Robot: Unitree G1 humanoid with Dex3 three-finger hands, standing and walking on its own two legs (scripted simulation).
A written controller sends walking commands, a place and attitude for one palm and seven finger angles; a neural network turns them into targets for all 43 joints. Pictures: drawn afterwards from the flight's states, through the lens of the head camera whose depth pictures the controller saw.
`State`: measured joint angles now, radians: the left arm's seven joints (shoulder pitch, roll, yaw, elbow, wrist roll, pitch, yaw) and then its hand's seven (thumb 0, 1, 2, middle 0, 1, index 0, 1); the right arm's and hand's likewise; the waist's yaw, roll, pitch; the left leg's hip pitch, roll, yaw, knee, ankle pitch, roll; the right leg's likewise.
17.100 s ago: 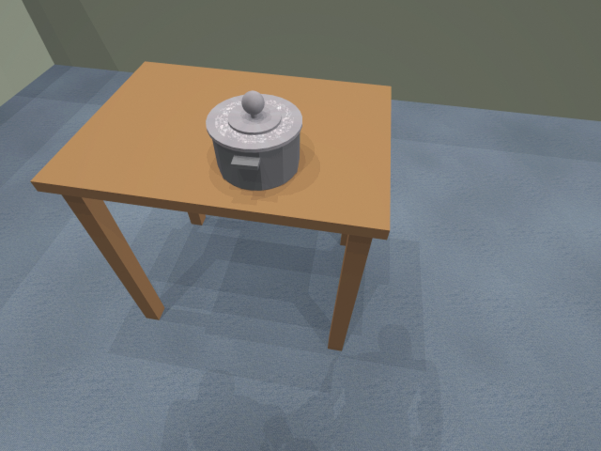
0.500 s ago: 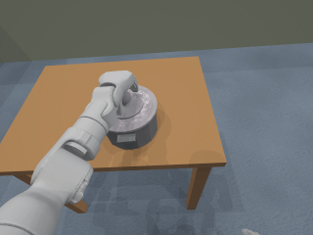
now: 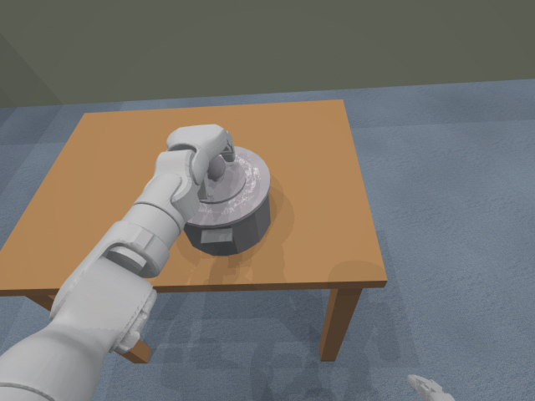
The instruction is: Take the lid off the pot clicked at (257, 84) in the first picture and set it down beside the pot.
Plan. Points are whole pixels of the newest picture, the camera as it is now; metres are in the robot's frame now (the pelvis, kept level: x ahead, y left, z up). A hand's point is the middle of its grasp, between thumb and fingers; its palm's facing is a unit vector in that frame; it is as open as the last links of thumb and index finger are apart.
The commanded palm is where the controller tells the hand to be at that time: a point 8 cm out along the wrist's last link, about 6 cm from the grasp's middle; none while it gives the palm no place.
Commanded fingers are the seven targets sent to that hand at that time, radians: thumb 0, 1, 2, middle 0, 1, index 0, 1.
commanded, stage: close the fingers and squeeze the knob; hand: left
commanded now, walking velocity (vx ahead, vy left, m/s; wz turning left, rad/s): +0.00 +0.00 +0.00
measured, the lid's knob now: (212, 166) +0.48 +0.09 +0.08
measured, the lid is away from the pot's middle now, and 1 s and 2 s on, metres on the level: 0.00 0.00 0.00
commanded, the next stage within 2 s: lift the lid straight up in 1.48 s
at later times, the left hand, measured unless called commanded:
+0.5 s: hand (207, 170) +0.46 +0.10 +0.10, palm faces -0.32 -0.04 -0.95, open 8.0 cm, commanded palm +0.45 +0.10 +0.16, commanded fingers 0.00 0.25 0.93 -0.70 -0.97 -0.70 -0.97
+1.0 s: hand (206, 172) +0.45 +0.10 +0.10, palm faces -0.31 -0.04 -0.95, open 7.3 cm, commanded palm +0.44 +0.10 +0.16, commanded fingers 0.00 0.48 0.77 -0.83 -1.01 -0.77 -0.98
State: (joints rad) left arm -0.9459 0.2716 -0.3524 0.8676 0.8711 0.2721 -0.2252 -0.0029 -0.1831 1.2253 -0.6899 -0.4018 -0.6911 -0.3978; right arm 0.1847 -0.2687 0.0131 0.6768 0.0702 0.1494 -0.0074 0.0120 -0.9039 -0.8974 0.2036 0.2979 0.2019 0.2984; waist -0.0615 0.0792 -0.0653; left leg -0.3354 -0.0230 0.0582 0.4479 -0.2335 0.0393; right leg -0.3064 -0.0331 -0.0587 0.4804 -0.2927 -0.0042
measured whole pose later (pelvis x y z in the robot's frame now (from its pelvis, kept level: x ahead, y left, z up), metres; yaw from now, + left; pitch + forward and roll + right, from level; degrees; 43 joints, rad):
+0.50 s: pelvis +0.00 +0.01 +0.00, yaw -1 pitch +8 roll +1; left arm -0.98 0.27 -0.33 0.91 0.88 0.26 -0.20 0.00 0.11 1.02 -0.66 -0.89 -0.66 -0.89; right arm 0.23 -0.27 0.01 0.71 0.06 0.14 -0.01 0.01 -0.90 -0.90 0.20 0.30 0.20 0.30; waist -0.08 0.08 -0.07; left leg -0.35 -0.03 0.07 0.44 -0.23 0.05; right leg -0.32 -0.04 -0.04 0.48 -0.29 0.01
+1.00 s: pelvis +0.00 +0.01 +0.00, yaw +0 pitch +7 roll +1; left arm -0.96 0.26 -0.35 0.90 0.88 0.27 -0.19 0.00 0.30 0.68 -0.75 -0.96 -0.68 -0.93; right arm 0.20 -0.27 0.00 0.69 0.07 0.13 0.00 0.01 -0.90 -0.90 0.20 0.30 0.20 0.30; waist -0.07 0.08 -0.07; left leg -0.35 -0.03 0.07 0.45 -0.23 0.05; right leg -0.32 -0.04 -0.05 0.48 -0.29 0.00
